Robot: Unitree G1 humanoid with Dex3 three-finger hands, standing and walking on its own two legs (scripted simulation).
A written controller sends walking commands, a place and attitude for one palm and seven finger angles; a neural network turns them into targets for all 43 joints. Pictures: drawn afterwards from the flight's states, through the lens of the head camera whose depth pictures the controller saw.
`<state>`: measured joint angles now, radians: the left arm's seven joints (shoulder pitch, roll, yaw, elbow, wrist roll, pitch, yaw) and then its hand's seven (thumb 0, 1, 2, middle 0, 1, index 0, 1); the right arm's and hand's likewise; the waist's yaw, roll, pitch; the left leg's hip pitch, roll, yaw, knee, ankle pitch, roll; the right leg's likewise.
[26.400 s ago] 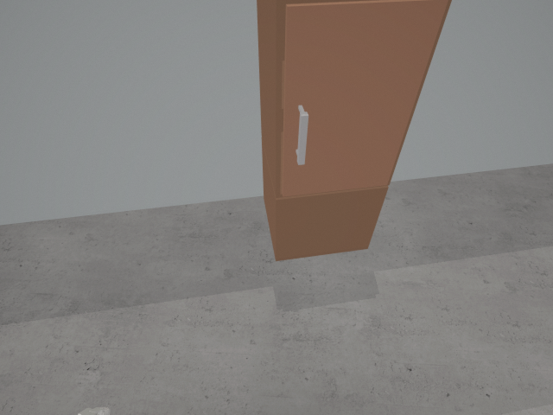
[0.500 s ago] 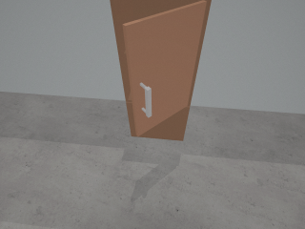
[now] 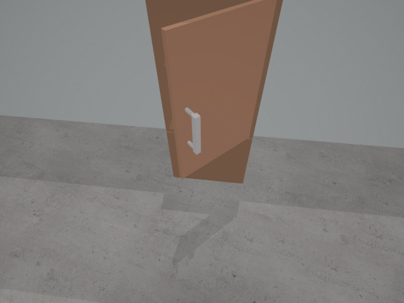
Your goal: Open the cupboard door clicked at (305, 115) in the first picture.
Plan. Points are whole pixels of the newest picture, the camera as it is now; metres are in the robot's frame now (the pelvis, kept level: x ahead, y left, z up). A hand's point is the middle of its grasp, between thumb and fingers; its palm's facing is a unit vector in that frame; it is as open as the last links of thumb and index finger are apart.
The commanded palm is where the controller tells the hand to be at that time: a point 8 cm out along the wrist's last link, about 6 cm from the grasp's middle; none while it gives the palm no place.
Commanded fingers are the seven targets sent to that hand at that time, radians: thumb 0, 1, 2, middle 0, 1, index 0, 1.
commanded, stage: look to check the result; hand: left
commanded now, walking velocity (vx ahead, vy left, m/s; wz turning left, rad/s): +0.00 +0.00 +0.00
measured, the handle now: (192, 131) +0.63 +0.07 -0.09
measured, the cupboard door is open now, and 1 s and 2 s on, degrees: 45 45 45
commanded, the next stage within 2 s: walk to a spot facing it in 0.32 s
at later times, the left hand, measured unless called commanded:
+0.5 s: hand out of the picture +0.07 +0.21 -0.16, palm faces +0.02 -0.96 -0.29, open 7.3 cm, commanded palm none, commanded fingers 0.00 0.90 0.90 -0.20 -0.30 -0.20 -0.30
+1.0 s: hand out of the picture +0.10 +0.15 -0.18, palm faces -0.15 -0.95 -0.28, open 7.3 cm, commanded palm none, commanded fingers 0.00 0.90 0.90 -0.20 -0.30 -0.20 -0.30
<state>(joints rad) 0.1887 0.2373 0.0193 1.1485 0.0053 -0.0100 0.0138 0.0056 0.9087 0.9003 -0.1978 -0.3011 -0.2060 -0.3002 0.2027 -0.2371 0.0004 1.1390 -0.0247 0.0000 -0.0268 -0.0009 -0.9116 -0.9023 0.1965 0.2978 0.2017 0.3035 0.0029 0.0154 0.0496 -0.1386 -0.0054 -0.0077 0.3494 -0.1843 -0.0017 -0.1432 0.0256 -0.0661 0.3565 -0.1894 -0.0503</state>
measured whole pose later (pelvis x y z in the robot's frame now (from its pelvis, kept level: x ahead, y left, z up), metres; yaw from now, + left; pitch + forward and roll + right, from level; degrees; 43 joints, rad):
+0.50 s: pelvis +0.02 -0.01 +0.00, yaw +0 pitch -1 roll +0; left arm 0.15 0.26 0.02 1.13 0.00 -0.02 0.01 0.01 0.91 0.90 -0.20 -0.30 -0.21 -0.30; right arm 0.15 -0.27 0.00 1.13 -0.02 0.00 -0.02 0.00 -0.91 -0.90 0.20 0.30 0.20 0.30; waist 0.01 0.02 0.04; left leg -0.10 0.01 -0.01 0.32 -0.19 -0.02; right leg -0.11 0.04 -0.07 0.32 -0.20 -0.07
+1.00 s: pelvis -0.01 -0.04 -0.02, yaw -13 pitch -1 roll +2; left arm 0.19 0.20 0.08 0.95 0.02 0.04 -0.01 0.01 0.91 0.90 -0.20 -0.30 -0.21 -0.30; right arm 0.23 -0.22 -0.06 1.01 -0.02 0.06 -0.04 0.00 -0.91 -0.90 0.20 0.30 0.20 0.30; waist 0.01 0.03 0.12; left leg -0.33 0.08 0.07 0.90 -0.50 -0.04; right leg -0.31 0.05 -0.02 0.67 -0.32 -0.08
